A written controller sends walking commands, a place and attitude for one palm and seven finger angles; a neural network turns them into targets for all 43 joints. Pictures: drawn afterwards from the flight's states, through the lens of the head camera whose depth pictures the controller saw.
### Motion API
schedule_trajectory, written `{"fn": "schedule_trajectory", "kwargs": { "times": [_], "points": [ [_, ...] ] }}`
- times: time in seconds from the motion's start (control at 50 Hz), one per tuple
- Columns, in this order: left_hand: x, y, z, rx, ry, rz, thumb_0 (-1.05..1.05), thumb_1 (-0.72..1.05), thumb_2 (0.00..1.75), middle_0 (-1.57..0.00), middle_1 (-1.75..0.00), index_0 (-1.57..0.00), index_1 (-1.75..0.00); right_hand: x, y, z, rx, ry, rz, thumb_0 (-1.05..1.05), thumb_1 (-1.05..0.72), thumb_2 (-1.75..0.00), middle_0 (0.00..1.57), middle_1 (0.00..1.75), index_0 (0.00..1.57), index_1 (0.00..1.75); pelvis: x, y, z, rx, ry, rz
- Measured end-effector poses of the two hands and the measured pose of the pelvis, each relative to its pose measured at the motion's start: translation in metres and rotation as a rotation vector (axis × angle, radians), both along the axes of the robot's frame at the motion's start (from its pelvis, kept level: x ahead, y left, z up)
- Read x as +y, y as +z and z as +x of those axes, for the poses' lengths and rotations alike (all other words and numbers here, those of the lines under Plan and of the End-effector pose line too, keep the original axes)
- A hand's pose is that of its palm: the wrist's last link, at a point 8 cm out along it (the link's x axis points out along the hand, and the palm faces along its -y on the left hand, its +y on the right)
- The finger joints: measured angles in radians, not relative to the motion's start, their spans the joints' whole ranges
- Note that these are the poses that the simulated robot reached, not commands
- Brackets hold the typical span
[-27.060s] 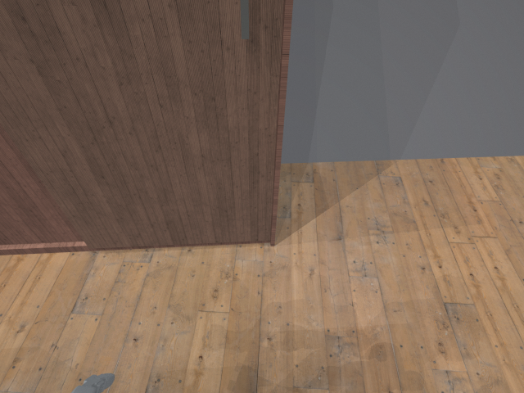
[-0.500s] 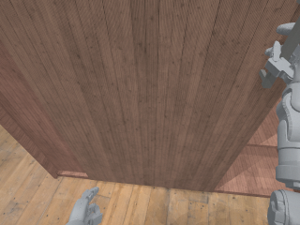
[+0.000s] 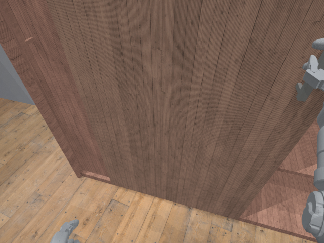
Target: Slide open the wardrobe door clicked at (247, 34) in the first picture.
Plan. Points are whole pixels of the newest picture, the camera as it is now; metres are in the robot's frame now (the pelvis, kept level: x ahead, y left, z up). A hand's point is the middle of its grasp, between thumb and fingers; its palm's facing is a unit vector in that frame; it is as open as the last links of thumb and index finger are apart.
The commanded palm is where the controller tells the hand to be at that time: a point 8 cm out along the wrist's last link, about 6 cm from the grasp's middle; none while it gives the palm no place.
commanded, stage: stop walking and hold the door there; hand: right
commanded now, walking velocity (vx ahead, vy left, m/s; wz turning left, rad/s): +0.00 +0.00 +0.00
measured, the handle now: (320, 59) +0.46 -0.29 +0.28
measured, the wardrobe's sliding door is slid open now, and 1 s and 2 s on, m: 0.52 0.52 0.52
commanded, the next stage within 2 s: loosen the grip on the handle in 0.46 s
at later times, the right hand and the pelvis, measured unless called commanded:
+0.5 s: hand (310, 73) +0.43 -0.27 +0.26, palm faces +0.39 +0.91 -0.13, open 5.3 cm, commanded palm +0.39 -0.32 +0.23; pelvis +0.00 +0.01 -0.01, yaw +1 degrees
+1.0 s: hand (311, 74) +0.43 -0.27 +0.26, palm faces +0.39 +0.91 -0.15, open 13.0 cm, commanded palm +0.39 -0.31 +0.25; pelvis -0.01 +0.05 -0.01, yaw +3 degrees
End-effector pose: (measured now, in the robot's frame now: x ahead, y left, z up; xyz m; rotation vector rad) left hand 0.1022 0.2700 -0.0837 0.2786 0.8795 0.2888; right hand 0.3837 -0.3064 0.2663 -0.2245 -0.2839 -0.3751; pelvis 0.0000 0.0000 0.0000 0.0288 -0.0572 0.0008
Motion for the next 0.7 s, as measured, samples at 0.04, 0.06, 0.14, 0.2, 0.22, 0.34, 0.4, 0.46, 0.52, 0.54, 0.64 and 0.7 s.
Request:
{"fn": "schedule_trajectory", "kwargs": {
  "times": [0.04, 0.06, 0.14, 0.2, 0.22, 0.34, 0.4, 0.46, 0.52, 0.54, 0.64, 0.7],
  "points": [
    [0.005, -0.003, -0.013, 0.016, 0.024, 0.009, 0.01, 0.91, 0.9, -0.2, -0.3, -0.2, -0.3, 0.0, 0.0, 0.0, -0.007, 0.003, 0.001, -0.04, -0.71, -0.77, 0.47, 1.4, 0.4, 1.38, -0.001, -0.003, -0.002, -0.004, 0.014, 0.006],
    [0.007, -0.005, -0.019, 0.025, 0.034, 0.016, 0.01, 0.91, 0.9, -0.2, -0.3, -0.2, -0.3, 0.0, -0.001, 0.001, -0.013, 0.006, 0.004, -0.04, -0.7, -0.78, 0.47, 1.4, 0.4, 1.38, -0.001, -0.004, -0.003, -0.006, 0.004, 0.012],
    [0.012, -0.009, -0.04, 0.058, 0.083, 0.029, 0.01, 0.91, 0.9, -0.2, -0.3, -0.2, -0.3, -0.002, -0.002, 0.002, -0.029, 0.026, 0.01, -0.04, -0.7, -0.79, 0.46, 1.4, 0.41, 1.38, -0.003, -0.007, -0.004, -0.011, 0.003, 0.023],
    [0.009, -0.008, -0.05, 0.075, 0.092, 0.015, 0.01, 0.91, 0.9, -0.2, -0.29, -0.2, -0.3, -0.001, -0.003, 0.002, -0.015, 0.023, 0.035, -0.06, -0.7, -0.79, 0.46, 1.4, 0.42, 1.38, -0.001, -0.003, -0.006, -0.001, 0.013, 0.018],
    [0.007, -0.008, -0.051, 0.079, 0.087, 0.01, 0.01, 0.91, 0.9, -0.2, -0.29, -0.2, -0.3, -0.001, -0.003, 0.002, -0.008, 0.019, 0.04, -0.07, -0.7, -0.79, 0.46, 1.4, 0.42, 1.38, 0.0, -0.001, -0.006, 0.002, 0.013, 0.017],
    [0.007, -0.012, -0.052, 0.077, 0.064, -0.021, 0.01, 0.91, 0.9, -0.2, -0.3, -0.2, -0.3, -0.001, -0.003, 0.001, 0.022, -0.005, 0.031, -0.1, -0.7, -0.78, 0.46, 1.4, 0.44, 1.39, 0.009, -0.001, -0.01, 0.002, 0.022, 0.004],
    [0.011, -0.014, -0.048, 0.065, 0.063, -0.007, 0.01, 0.91, 0.9, -0.2, -0.3, -0.21, -0.3, -0.001, -0.003, 0.001, 0.014, -0.008, 0.02, -0.11, -0.69, -0.79, 0.46, 1.4, 0.44, 1.4, 0.009, -0.005, -0.009, -0.004, 0.017, 0.012],
    [0.015, -0.014, -0.042, 0.054, 0.065, 0.012, 0.01, 0.91, 0.9, -0.2, -0.3, -0.21, -0.3, -0.003, -0.005, 0.002, -0.003, 0.0, 0.023, -0.11, -0.68, -0.79, 0.46, 1.4, 0.45, 1.4, 0.008, -0.008, -0.005, -0.009, 0.011, 0.022],
    [0.016, -0.009, -0.035, 0.046, 0.064, 0.016, 0.01, 0.91, 0.9, -0.2, -0.3, -0.2, -0.3, -0.004, -0.007, 0.003, -0.013, 0.005, 0.036, -0.13, -0.67, -0.79, 0.46, 1.4, 0.45, 1.4, 0.009, -0.006, -0.002, -0.004, 0.02, 0.018],
    [0.015, -0.007, -0.032, 0.043, 0.056, 0.015, 0.01, 0.91, 0.9, -0.2, -0.3, -0.2, -0.3, -0.004, -0.008, 0.003, -0.012, 0.003, 0.038, -0.14, -0.67, -0.79, 0.46, 1.4, 0.45, 1.4, 0.01, -0.005, -0.001, 0.001, 0.019, 0.016],
    [0.014, 0.0, -0.015, -0.023, -0.04, -0.001, 0.01, 0.91, 0.9, -0.2, -0.3, -0.2, -0.3, -0.01, -0.003, 0.003, 0.016, 0.016, 0.05, -0.13, -0.58, -0.77, 0.52, 1.41, 0.45, 1.4, 0.022, -0.007, -0.007, 0.022, 0.001, -0.006],
    [0.017, 0.004, -0.008, -0.085, -0.045, -0.008, 0.01, 0.91, 0.9, -0.2, -0.3, -0.21, -0.3, -0.013, 0.0, -0.001, 0.048, 0.004, 0.098, -0.08, -0.5, -0.73, 0.53, 1.41, 0.45, 1.4, 0.027, -0.005, -0.009, 0.035, 0.003, -0.006]
  ]
}}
